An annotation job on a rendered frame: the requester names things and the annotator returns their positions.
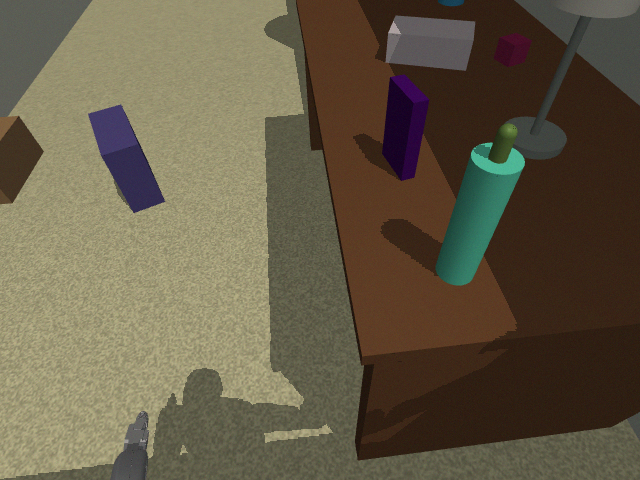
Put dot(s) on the left robot hand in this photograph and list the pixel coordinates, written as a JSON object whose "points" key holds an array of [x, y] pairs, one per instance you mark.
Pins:
{"points": [[132, 463]]}

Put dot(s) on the desk lamp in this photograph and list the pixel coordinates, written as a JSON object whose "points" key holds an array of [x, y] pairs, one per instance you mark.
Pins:
{"points": [[538, 138]]}

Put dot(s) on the desk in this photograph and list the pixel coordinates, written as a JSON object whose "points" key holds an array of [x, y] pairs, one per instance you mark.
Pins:
{"points": [[545, 339]]}

